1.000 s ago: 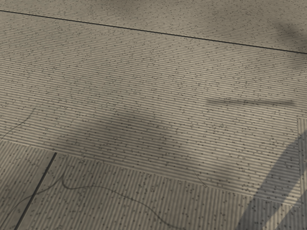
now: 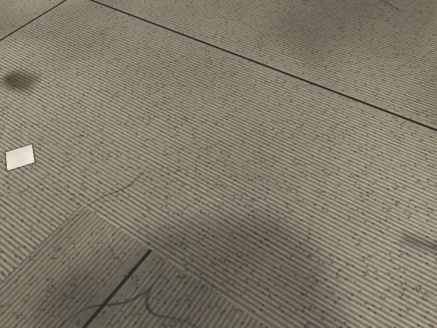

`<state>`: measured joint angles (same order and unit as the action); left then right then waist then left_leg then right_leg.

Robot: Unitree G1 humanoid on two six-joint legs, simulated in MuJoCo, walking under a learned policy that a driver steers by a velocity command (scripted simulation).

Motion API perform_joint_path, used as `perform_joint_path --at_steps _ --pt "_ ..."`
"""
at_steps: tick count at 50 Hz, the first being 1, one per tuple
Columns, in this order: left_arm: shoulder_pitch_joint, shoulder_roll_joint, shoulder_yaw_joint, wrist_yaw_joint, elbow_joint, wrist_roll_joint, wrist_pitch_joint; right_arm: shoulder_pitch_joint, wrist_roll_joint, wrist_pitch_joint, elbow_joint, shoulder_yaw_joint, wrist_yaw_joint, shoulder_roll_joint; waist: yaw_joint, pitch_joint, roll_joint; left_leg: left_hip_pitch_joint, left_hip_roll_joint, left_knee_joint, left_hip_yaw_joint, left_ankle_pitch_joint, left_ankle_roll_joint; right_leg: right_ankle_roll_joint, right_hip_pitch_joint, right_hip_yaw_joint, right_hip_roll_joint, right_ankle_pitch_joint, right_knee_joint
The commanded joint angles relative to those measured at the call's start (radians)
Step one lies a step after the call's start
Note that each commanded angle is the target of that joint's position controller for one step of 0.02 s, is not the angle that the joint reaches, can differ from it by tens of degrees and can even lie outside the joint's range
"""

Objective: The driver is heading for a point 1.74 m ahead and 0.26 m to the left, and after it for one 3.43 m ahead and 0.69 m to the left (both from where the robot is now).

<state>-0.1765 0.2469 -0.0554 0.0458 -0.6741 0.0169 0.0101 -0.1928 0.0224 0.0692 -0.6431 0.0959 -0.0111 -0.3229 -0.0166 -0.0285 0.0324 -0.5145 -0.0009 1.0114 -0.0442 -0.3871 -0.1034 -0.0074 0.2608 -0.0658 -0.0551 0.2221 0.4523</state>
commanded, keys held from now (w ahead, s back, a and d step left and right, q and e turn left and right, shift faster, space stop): q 0.48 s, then no key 0.52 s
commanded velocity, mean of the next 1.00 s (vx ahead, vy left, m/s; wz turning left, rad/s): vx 0.00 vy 0.00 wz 0.41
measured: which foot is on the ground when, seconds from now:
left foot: up 0.00-0.14, down 0.16-0.62, up 0.64-0.90, down 0.92-1.00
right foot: down 0.00-0.16, up 0.18-0.60, down 0.62-1.00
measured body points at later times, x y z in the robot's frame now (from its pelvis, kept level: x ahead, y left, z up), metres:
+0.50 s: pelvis -0.01 +0.04 +0.00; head +0.02 +0.07 +0.45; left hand +0.07 +0.36 -0.10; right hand +0.23 -0.18 -0.08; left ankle -0.02 +0.14 -0.74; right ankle +0.06 -0.10 -0.70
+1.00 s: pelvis -0.02 +0.03 -0.01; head +0.00 +0.04 +0.44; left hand +0.02 +0.32 -0.12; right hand +0.20 -0.16 -0.12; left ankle -0.09 +0.15 -0.74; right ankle +0.05 -0.08 -0.74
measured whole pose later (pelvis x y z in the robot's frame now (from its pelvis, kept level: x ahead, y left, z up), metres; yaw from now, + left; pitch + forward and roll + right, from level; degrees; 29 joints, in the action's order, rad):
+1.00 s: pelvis -0.02 +0.03 -0.01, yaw +23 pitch +0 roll +0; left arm -0.17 0.23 -0.03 0.00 -0.74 0.02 -0.02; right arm -0.22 -0.01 0.04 -0.72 0.05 -0.01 -0.25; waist -0.02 -0.04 -0.01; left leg -0.19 0.00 0.51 -0.07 -0.30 -0.02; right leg 0.03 0.25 0.03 -0.01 0.25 0.51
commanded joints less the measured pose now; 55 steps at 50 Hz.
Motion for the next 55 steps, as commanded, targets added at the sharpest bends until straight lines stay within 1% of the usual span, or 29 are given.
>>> perform_joint_path --at_steps 1,5,7,8,9,10,11,13,16,20,24,27,29,30,31,32,33,34,35,37,39,41,43,45,46,47,48,49,55 --pt "-0.002 0.217 -0.067 0.000 0.050 -0.007 -0.001 0.074 -0.001 -0.017 0.115 -0.003 0.014 -0.037 -0.034 0.108 -0.227 0.002 -0.020 -0.143 0.063 -0.021 0.009 -0.210 -0.173 0.140 -0.241 -0.402 -0.101" --pt "0.015 0.231 -0.076 -0.013 0.037 -0.034 -0.006 0.041 0.001 -0.007 0.116 0.010 0.030 -0.056 -0.009 0.109 -0.236 0.129 -0.005 -0.369 0.109 0.050 0.070 -0.182 -0.158 0.111 -0.264 -0.394 -0.048" --pt "-0.003 0.200 -0.070 -0.015 0.015 -0.048 -0.010 -0.039 -0.003 -0.007 0.086 0.024 0.027 -0.068 0.031 0.122 -0.184 0.313 0.032 -0.595 0.115 0.241 0.132 -0.096 -0.074 0.039 -0.222 -0.297 0.069" --pt "-0.039 0.154 -0.059 -0.020 0.010 -0.022 -0.013 -0.078 -0.002 -0.011 0.086 0.047 0.016 -0.142 0.026 0.140 -0.005 0.496 -0.085 -0.634 -0.069 0.510 0.187 -0.002 0.110 -0.055 -0.147 -0.076 0.268" --pt "-0.014 0.093 -0.032 -0.027 0.065 0.034 -0.016 -0.075 -0.014 -0.018 0.115 0.064 0.003 -0.255 0.001 0.131 0.313 0.601 -0.344 -0.589 -0.416 0.914 0.355 0.092 0.420 -0.078 -0.005 0.458 0.560" --pt "0.088 0.148 -0.048 -0.017 0.086 0.013 -0.022 -0.109 -0.053 -0.042 0.115 0.054 0.015 -0.219 0.101 0.210 0.221 0.526 -0.397 -0.637 -0.470 0.799 0.478 0.093 0.452 0.089 0.027 0.480 0.717" --pt "0.114 0.177 -0.058 -0.012 0.083 -0.014 -0.018 -0.067 -0.055 -0.059 0.106 0.042 0.018 -0.193 0.077 0.154 0.143 0.484 -0.332 -0.655 -0.384 0.680 0.436 0.079 0.461 0.121 0.011 0.397 0.764" --pt "0.083 0.179 -0.066 0.004 0.052 -0.006 -0.006 0.037 -0.013 -0.063 0.110 0.023 0.005 -0.133 0.027 0.106 0.083 0.423 -0.239 -0.654 -0.292 0.564 0.340 0.076 0.455 0.139 -0.004 0.246 0.718" --pt "0.035 0.158 -0.064 -0.001 0.039 -0.005 -0.009 0.064 -0.018 -0.053 0.112 0.013 -0.011 -0.123 -0.003 0.131 0.097 0.361 -0.188 -0.658 -0.256 0.568 0.333 0.092 0.364 0.126 0.035 0.134 0.692" --pt "0.076 0.124 -0.048 -0.008 0.049 -0.010 -0.015 0.035 -0.014 -0.048 0.100 0.020 -0.023 -0.142 0.024 0.126 0.102 0.375 -0.169 -0.649 -0.301 0.443 0.329 0.098 0.325 0.139 0.057 0.103 0.469" --pt "0.093 0.131 -0.047 -0.022 0.058 -0.018 -0.025 0.040 -0.015 -0.039 0.102 0.027 -0.017 -0.161 0.037 0.108 0.125 0.316 -0.164 -0.641 -0.388 0.350 0.336 0.087 0.225 0.150 0.084 0.142 0.322" --pt "0.066 0.137 -0.047 -0.035 0.052 -0.024 -0.035 0.052 -0.014 -0.035 0.099 0.019 -0.009 -0.146 0.039 0.127 0.137 0.328 -0.167 -0.605 -0.427 0.416 0.329 0.070 0.147 0.138 0.083 0.146 0.226" --pt "0.031 0.121 -0.044 -0.045 0.045 -0.023 -0.043 0.073 -0.006 -0.030 0.096 0.009 -0.010 -0.128 0.008 0.133 0.129 0.313 -0.138 -0.564 -0.425 0.444 0.298 0.046 0.039 0.119 0.083 0.040 0.050" --pt "0.013 0.123 -0.045 -0.047 0.041 -0.015 -0.047 0.063 -0.003 -0.029 0.091 0.003 -0.013 -0.109 -0.005 0.131 0.110 0.279 -0.108 -0.545 -0.411 0.386 0.259 0.026 -0.047 0.126 0.061 -0.083 -0.062" --pt "0.004 0.169 -0.051 -0.043 0.052 0.005 -0.048 0.022 -0.018 -0.034 0.087 -0.010 -0.015 -0.069 0.015 0.151 0.008 0.207 -0.052 -0.459 -0.350 0.219 0.198 -0.019 -0.147 0.241 -0.073 -0.206 -0.093" --pt "0.046 0.239 -0.061 -0.040 0.054 0.023 -0.041 -0.022 -0.019 -0.043 0.091 -0.013 -0.014 -0.052 0.084 0.109 -0.231 0.081 0.097 -0.341 -0.172 -0.042 0.134 -0.148 -0.148 0.415 -0.214 -0.374 -0.110" --pt "0.043 0.175 -0.046 -0.040 0.060 0.030 -0.045 0.013 -0.032 -0.051 0.090 0.002 -0.019 -0.110 0.035 0.112 -0.269 0.072 0.082 -0.184 -0.137 -0.223 0.081 -0.273 -0.090 0.529 -0.314 -0.372 -0.147" --pt "0.051 0.161 -0.040 -0.038 0.062 0.020 -0.048 0.026 -0.022 -0.050 0.082 0.023 -0.020 -0.158 0.023 0.091 -0.221 0.048 0.068 -0.039 -0.134 -0.228 0.056 -0.290 -0.083 0.508 -0.305 -0.342 -0.149" --pt "0.063 0.166 -0.041 -0.033 0.060 0.007 -0.047 0.018 -0.017 -0.044 0.063 0.028 -0.022 -0.150 0.029 0.082 -0.180 0.027 0.066 0.036 -0.133 -0.197 0.038 -0.260 -0.089 0.454 -0.260 -0.302 -0.138" --pt "0.088 0.143 -0.030 -0.029 0.055 -0.013 -0.047 -0.002 -0.018 -0.029 0.039 0.018 -0.024 -0.096 0.036 0.063 -0.155 0.020 0.051 0.059 -0.141 -0.130 0.011 -0.214 -0.093 0.366 -0.204 -0.309 -0.116" --pt "0.098 0.123 -0.022 -0.031 0.048 -0.010 -0.036 -0.006 -0.016 -0.027 0.032 -0.004 -0.019 -0.033 0.040 0.070 -0.175 0.084 0.032 -0.079 -0.070 -0.096 -0.003 -0.189 -0.091 0.274 -0.140 -0.344 -0.103" --pt "0.072 0.127 -0.024 -0.032 0.037 -0.009 -0.023 0.034 -0.016 -0.033 0.037 -0.023 -0.013 0.006 0.006 0.091 -0.217 0.163 0.010 -0.265 -0.013 -0.088 -0.004 -0.185 -0.115 0.244 -0.117 -0.371 -0.080" --pt "0.040 0.146 -0.027 -0.032 0.025 -0.016 -0.012 0.021 -0.008 -0.036 0.023 -0.017 -0.009 -0.013 0.000 0.107 -0.223 0.235 0.016 -0.445 0.015 0.014 0.006 -0.190 -0.135 0.261 -0.124 -0.365 -0.053" --pt "0.007 0.133 -0.018 -0.035 0.010 -0.027 -0.016 -0.016 -0.018 -0.039 -0.003 -0.015 -0.006 -0.029 0.018 0.100 -0.191 0.372 0.016 -0.677 0.012 0.243 0.045 -0.140 -0.086 0.256 -0.107 -0.319 -0.040" --pt "-0.018 0.123 -0.012 -0.040 0.004 -0.017 -0.029 -0.019 -0.030 -0.039 0.007 -0.010 -0.011 -0.073 0.006 0.116 -0.131 0.455 -0.048 -0.661 -0.064 0.360 0.077 -0.083 -0.028 0.243 -0.093 -0.240 -0.027" --pt "-0.044 0.107 -0.006 -0.050 0.010 0.004 -0.045 -0.010 -0.036 -0.037 0.005 0.003 -0.017 -0.140 -0.044 0.122 0.018 0.455 -0.108 -0.580 -0.121 0.451 0.127 -0.029 0.010 0.162 -0.019 -0.129 0.000" --pt "-0.013 0.086 0.002 -0.051 0.006 0.012 -0.050 0.002 -0.038 -0.039 -0.007 -0.007 -0.008 -0.081 -0.027 0.124 0.086 0.352 -0.101 -0.587 -0.118 0.286 0.166 0.019 -0.059 0.107 0.019 -0.026 -0.001" --pt "0.032 0.104 0.000 -0.050 0.004 0.012 -0.049 0.017 -0.042 -0.044 -0.001 -0.020 -0.002 -0.036 -0.005 0.083 0.057 0.308 -0.083 -0.608 -0.116 0.196 0.163 0.039 -0.067 0.101 0.024 -0.026 0.015" --pt "0.013 0.096 -0.002 -0.031 -0.028 -0.003 -0.030 -0.016 -0.038 -0.073 -0.037 -0.033 -0.009 -0.024 0.000 0.011 0.038 0.249 -0.057 -0.612 -0.102 0.178 0.129 0.034 -0.060 0.105 0.020 -0.073 0.025"
Next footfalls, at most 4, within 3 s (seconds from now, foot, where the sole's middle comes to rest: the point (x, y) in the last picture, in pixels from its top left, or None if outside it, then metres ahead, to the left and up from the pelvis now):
0.16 left None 0.02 0.14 -0.78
0.62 right None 0.09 -0.07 -0.78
0.92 left None -0.05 0.16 -0.78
2.26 left None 0.35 0.30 -0.78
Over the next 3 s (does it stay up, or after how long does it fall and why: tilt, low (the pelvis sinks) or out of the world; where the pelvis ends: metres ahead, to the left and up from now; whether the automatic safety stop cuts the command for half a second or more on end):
stays up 0.62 0.22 0.00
